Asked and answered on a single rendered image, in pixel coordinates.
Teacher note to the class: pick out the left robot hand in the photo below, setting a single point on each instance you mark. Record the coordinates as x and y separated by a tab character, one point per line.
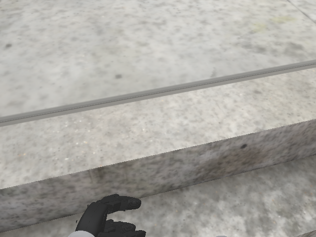
94	219

